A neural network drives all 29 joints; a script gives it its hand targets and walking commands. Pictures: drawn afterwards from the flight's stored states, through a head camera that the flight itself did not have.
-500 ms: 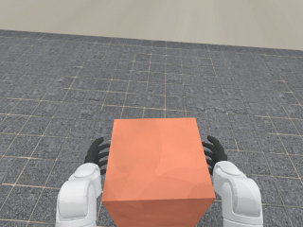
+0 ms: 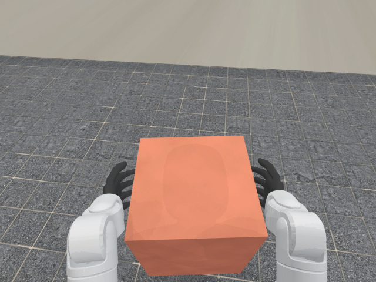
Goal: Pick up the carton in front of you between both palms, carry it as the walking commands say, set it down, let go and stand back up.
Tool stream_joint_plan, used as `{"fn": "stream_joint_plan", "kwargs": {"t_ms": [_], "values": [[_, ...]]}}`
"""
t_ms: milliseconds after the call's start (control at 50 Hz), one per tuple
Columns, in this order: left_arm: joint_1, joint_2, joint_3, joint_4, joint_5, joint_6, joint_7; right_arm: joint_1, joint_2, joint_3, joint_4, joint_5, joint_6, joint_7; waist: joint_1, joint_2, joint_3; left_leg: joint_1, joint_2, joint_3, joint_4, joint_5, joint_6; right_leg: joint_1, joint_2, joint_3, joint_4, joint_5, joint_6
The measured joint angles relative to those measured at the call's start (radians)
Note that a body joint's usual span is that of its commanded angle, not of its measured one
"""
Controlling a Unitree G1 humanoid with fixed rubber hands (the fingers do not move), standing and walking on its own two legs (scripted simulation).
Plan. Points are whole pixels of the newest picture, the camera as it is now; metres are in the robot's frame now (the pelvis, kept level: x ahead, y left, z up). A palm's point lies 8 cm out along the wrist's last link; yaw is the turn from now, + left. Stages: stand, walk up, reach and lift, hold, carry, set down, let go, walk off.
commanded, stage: carry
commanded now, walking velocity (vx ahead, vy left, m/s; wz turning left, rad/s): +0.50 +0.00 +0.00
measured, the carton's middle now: (193, 209) +0.28 +0.00 +0.01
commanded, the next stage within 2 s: none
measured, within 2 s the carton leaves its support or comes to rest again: neither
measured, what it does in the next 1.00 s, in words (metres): walks ahead: left foot, then right foot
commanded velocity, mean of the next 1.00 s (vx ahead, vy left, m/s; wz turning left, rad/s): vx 0.47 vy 0.00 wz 0.00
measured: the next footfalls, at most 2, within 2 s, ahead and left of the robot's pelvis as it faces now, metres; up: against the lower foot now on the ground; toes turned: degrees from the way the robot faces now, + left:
left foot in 0.16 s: +0.30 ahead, +0.13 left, +0.00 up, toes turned +11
right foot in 0.64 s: +0.63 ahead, -0.09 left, +0.00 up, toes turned -13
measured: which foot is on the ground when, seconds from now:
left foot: up 0.00-0.14, down 0.16-0.66, up 0.68-1.00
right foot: down 0.00-0.20, up 0.22-0.62, down 0.64-1.00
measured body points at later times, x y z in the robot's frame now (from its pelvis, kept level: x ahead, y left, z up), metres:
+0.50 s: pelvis +0.34 +0.05 +0.00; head +0.36 +0.06 +0.45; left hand +0.62 +0.18 +0.05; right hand +0.60 -0.12 +0.06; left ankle +0.26 +0.13 -0.75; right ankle +0.44 -0.11 -0.70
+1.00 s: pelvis +0.68 +0.00 +0.00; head +0.69 -0.01 +0.45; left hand +0.96 +0.15 +0.09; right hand +0.96 -0.15 +0.08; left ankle +0.80 +0.16 -0.70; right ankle +0.59 -0.08 -0.75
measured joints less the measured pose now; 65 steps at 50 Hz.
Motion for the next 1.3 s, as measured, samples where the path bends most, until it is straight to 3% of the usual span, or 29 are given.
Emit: {"fn": "stream_joint_plan", "kwargs": {"t_ms": [100, 160, 200, 220, 260, 300, 440, 520, 620, 660, 680, 740, 780, 920, 1060, 1120, 1160, 1180, 1220, 1260, 1300], "values": [[-0.001, 0.000, -0.011, 0.006, 0.009, 0.014, -0.002, 0.010, -0.001, -0.007, -0.004, 0.003, 0.011, 0.000, -0.008, -0.003, -0.032, 0.034, -0.023, 0.060, -0.194, 0.090, 0.012, 0.136, -0.008, 0.008, -0.019, -0.102, 0.049], [0.000, 0.000, -0.009, 0.018, 0.016, 0.024, -0.003, 0.005, -0.001, -0.009, 0.020, 0.005, 0.016, 0.000, -0.007, -0.016, -0.041, 0.112, -0.050, 0.110, -0.272, 0.077, 0.034, 0.182, -0.032, 0.027, 0.080, -0.221, 0.086], [-0.004, 0.001, 0.013, 0.043, 0.019, 0.020, -0.004, -0.008, 0.001, -0.002, 0.075, 0.002, -0.004, 0.003, -0.019, -0.055, -0.034, 0.119, -0.071, 0.137, -0.200, 0.063, 0.079, 0.099, -0.086, 0.060, 0.346, -0.267, 0.086], [-0.002, 0.000, 0.022, 0.057, 0.021, 0.018, -0.004, -0.014, 0.002, -0.001, 0.105, 0.001, -0.012, 0.003, -0.023, -0.057, -0.024, 0.126, -0.070, 0.143, -0.178, 0.021, 0.090, 0.016, -0.081, 0.103, 0.528, -0.253, 0.080], [0.007, 0.002, 0.024, 0.078, 0.024, 0.015, -0.004, -0.012, 0.002, 0.001, 0.138, 0.002, -0.021, 0.003, -0.026, -0.045, 0.000, 0.171, -0.066, 0.146, -0.205, -0.022, 0.091, -0.148, -0.051, 0.153, 0.810, -0.234, 0.058], [0.018, 0.003, 0.012, 0.088, 0.026, 0.005, -0.004, 0.008, 0.000, 0.001, 0.138, 0.005, -0.030, 0.003, -0.027, -0.034, 0.019, 0.229, -0.066, 0.144, -0.270, -0.020, 0.077, -0.274, -0.042, 0.153, 0.902, -0.176, 0.041], [0.061, 0.005, -0.035, 0.052, 0.026, -0.048, -0.004, 0.072, -0.005, 0.006, 0.072, 0.020, -0.076, 0.004, -0.029, -0.014, 0.022, 0.435, -0.075, 0.122, -0.455, -0.052, 0.061, -0.485, -0.065, 0.118, 0.634, -0.005, 0.048], [0.078, 0.005, -0.042, -0.006, 0.021, -0.044, -0.002, 0.083, -0.005, 0.018, 0.022, 0.025, -0.074, 0.004, -0.022, -0.016, 0.004, 0.555, -0.078, 0.116, -0.504, -0.113, 0.033, -0.492, -0.063, 0.085, 0.418, 0.094, 0.047], [0.060, 0.005, -0.033, -0.062, 0.010, -0.010, 0.002, 0.060, -0.005, 0.023, -0.033, 0.020, -0.036, 0.004, -0.017, -0.005, -0.017, 0.689, -0.066, 0.104, -0.476, -0.246, -0.021, -0.416, -0.026, 0.017, 0.243, 0.164, 0.014], [0.033, 0.003, -0.029, -0.046, 0.007, -0.001, 0.003, 0.040, -0.005, 0.009, -0.035, 0.015, -0.018, 0.004, -0.008, 0.017, -0.020, 0.674, -0.027, 0.088, -0.307, -0.344, -0.033, -0.366, -0.001, -0.017, 0.235, 0.156, -0.010], [0.015, 0.002, -0.027, -0.021, 0.008, -0.002, 0.003, 0.027, -0.003, -0.005, -0.023, 0.014, -0.012, 0.004, -0.002, 0.033, -0.016, 0.610, -0.002, 0.063, -0.136, -0.338, -0.025, -0.368, 0.005, -0.028, 0.284, 0.121, -0.031], [-0.017, -0.002, -0.018, 0.035, 0.009, 0.009, 0.003, 0.006, -0.001, -0.027, 0.010, 0.007, 0.009, 0.004, 0.004, 0.019, 0.012, 0.358, -0.032, -0.047, 0.337, -0.286, 0.008, -0.314, -0.005, -0.033, 0.280, 0.049, -0.049], [-0.012, -0.002, -0.011, 0.038, 0.009, 0.014, 0.003, 0.001, -0.001, -0.023, 0.023, 0.003, 0.015, 0.004, 0.005, 0.010, 0.026, 0.229, -0.036, -0.053, 0.429, -0.220, 0.024, -0.253, -0.005, -0.029, 0.213, 0.051, -0.039], [0.000, 0.000, 0.004, -0.010, -0.003, 0.005, 0.003, -0.006, 0.001, 0.002, 0.000, -0.001, 0.001, 0.003, 0.002, -0.001, 0.024, -0.003, -0.002, -0.020, 0.180, -0.039, 0.004, -0.054, -0.002, 0.000, 0.029, 0.021, -0.017], [-0.002, 0.000, -0.008, 0.008, 0.011, 0.008, -0.007, 0.006, -0.001, -0.003, -0.002, -0.003, 0.008, 0.002, -0.015, 0.000, -0.011, 0.014, -0.032, 0.060, -0.176, 0.127, 0.001, 0.140, -0.011, 0.009, -0.021, -0.101, 0.044], [0.004, 0.000, -0.007, 0.020, 0.017, 0.012, -0.008, 0.004, -0.001, -0.004, 0.021, -0.001, 0.010, 0.002, -0.014, 0.000, -0.005, 0.114, -0.066, 0.117, -0.313, 0.231, 0.013, 0.179, -0.027, 0.024, 0.104, -0.222, 0.081], [-0.012, 0.000, 0.017, 0.044, 0.018, 0.007, -0.009, -0.011, 0.001, 0.001, 0.066, -0.003, -0.013, 0.002, -0.025, -0.040, 0.012, 0.127, -0.089, 0.137, -0.260, 0.108, 0.083, 0.089, -0.062, 0.068, 0.365, -0.288, 0.095], [-0.020, -0.001, 0.028, 0.053, 0.021, 0.005, -0.009, -0.023, 0.003, -0.001, 0.089, -0.003, -0.022, 0.003, -0.024, -0.052, 0.031, 0.128, -0.089, 0.142, -0.239, 0.071, 0.102, 0.015, -0.052, 0.111, 0.521, -0.309, 0.096], [-0.016, -0.001, 0.030, 0.058, 0.025, 0.000, -0.009, -0.028, 0.004, -0.003, 0.110, 0.002, -0.034, 0.003, -0.019, -0.056, 0.063, 0.157, -0.084, 0.145, -0.261, 0.058, 0.106, -0.114, -0.020, 0.154, 0.712, -0.324, 0.083], [-0.004, 0.001, 0.020, 0.049, 0.024, -0.007, -0.007, -0.016, 0.003, -0.003, 0.102, 0.008, -0.042, 0.003, -0.014, -0.053, 0.084, 0.199, -0.084, 0.146, -0.316, 0.065, 0.101, -0.188, -0.012, 0.155, 0.687, -0.302, 0.071], [0.002, 0.001, 0.008, 0.033, 0.021, -0.016, -0.004, -0.002, 0.001, -0.002, 0.080, 0.014, -0.052, 0.003, -0.013, -0.048, 0.096, 0.234, -0.085, 0.143, -0.361, 0.068, 0.097, -0.222, -0.011, 0.148, 0.553, -0.286, 0.068]]}}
